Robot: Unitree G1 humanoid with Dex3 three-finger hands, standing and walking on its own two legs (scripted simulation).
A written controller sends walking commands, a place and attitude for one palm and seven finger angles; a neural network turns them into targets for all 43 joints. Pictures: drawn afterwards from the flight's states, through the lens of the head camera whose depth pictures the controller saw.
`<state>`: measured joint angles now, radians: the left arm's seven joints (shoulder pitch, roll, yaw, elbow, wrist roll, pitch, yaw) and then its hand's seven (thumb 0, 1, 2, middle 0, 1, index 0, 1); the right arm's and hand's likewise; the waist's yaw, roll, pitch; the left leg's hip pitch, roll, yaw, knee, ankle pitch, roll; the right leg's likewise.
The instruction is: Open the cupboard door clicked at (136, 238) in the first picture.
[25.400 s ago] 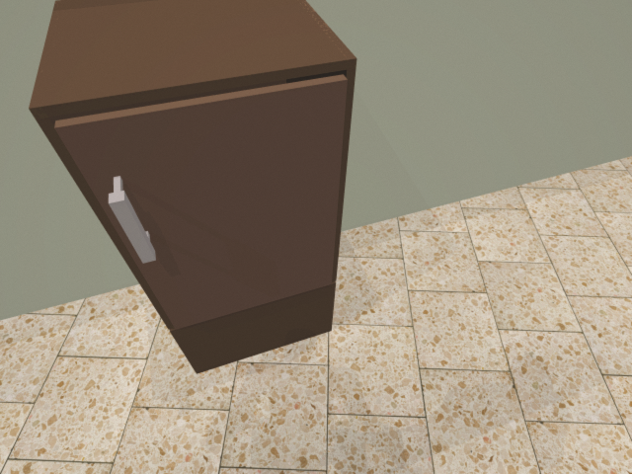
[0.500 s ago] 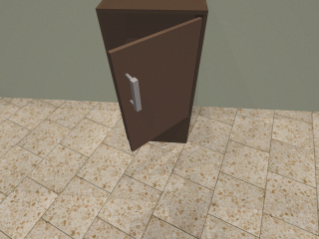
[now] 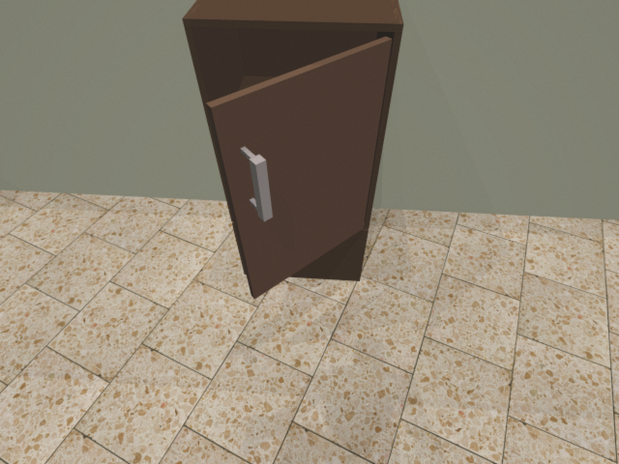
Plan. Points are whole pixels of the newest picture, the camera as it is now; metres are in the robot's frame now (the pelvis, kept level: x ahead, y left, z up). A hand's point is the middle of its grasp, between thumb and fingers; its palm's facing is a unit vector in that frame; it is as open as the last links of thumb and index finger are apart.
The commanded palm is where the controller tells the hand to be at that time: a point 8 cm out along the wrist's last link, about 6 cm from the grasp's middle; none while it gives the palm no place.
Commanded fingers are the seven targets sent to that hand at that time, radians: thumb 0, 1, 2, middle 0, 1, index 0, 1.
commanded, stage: walk to a spot facing it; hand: left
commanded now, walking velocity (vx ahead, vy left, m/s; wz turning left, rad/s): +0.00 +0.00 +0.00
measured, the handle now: (255, 184) +0.60 +0.14 -0.01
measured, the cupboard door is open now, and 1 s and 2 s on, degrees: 43 43 43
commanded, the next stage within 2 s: none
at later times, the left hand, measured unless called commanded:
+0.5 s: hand out of the picture +0.08 +0.21 -0.18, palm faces -0.14 -0.96 -0.23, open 7.4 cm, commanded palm none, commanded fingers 0.00 0.90 0.90 -0.20 -0.30 -0.20 -0.30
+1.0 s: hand out of the picture +0.14 +0.16 -0.19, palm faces -0.40 -0.89 -0.21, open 7.4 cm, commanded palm none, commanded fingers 0.00 0.90 0.90 -0.20 -0.30 -0.20 -0.30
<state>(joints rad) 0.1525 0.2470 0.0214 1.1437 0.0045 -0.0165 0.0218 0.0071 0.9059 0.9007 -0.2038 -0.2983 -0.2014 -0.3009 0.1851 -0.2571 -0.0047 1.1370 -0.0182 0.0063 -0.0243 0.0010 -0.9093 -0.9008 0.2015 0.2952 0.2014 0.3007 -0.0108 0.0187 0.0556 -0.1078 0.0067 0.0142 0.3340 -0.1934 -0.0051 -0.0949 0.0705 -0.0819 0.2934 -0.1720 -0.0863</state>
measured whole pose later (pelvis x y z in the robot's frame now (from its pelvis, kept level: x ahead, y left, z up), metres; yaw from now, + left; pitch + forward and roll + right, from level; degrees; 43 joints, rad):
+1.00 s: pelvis -0.01 +0.00 -0.02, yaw -28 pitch +1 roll -1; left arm 0.19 0.25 0.08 0.93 0.02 0.08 -0.01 0.01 0.91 0.90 -0.20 -0.30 -0.20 -0.30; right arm 0.09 -0.22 -0.04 0.87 -0.02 0.00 -0.04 0.00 -0.91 -0.90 0.20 0.30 0.20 0.30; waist 0.02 -0.04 0.10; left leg -0.30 0.05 0.03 0.59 -0.29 0.00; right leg -0.42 0.07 0.12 0.82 -0.46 0.02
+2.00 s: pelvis -0.01 -0.09 -0.02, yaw -63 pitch +1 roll -1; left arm 0.19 0.23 0.07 0.90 0.02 0.00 -0.03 0.01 0.91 0.90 -0.20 -0.30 -0.20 -0.30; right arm 0.27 -0.27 -0.06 0.95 -0.02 0.04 0.00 0.01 -0.91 -0.90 0.20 0.30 0.20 0.30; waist -0.01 0.05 0.06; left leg -0.40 0.13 0.06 1.02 -0.50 -0.06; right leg -0.27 0.01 -0.06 0.60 -0.34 -0.04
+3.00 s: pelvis +0.08 -0.50 -0.01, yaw -89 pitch +1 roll -1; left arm 0.30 0.20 0.06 1.06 0.01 -0.05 -0.01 0.00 0.93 0.90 -0.20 -0.30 -0.20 -0.30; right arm 0.16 -0.18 -0.05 0.97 -0.02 -0.04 0.02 0.00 -0.91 -0.90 0.20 0.29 0.20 0.30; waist 0.01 -0.02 0.05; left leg -0.50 0.11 0.09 0.68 -0.21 -0.05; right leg -0.07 0.03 -0.04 0.38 -0.32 -0.04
